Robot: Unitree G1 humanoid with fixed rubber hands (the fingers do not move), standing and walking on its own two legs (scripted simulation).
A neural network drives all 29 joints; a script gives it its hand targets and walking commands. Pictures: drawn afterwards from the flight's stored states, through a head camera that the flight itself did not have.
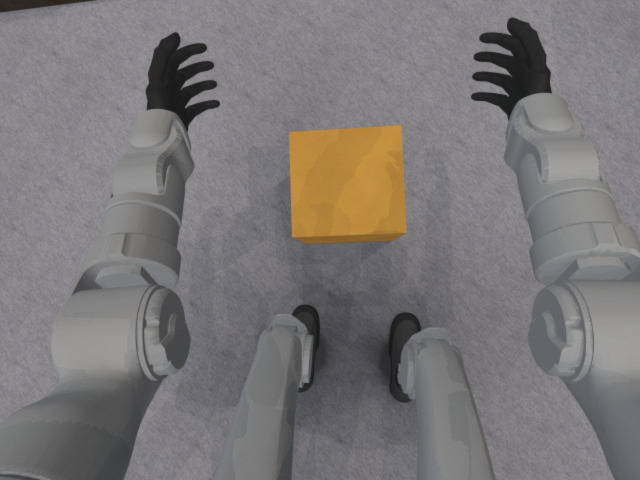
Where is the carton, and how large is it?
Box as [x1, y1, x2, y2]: [289, 126, 406, 243]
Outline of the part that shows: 400,126 289,132 292,237 305,243 384,241 392,240 406,232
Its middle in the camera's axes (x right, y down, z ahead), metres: +0.06 -0.10 +0.84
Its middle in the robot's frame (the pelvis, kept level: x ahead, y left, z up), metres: +0.50 +0.04 -0.51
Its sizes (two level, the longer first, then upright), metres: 0.210 0.200 0.250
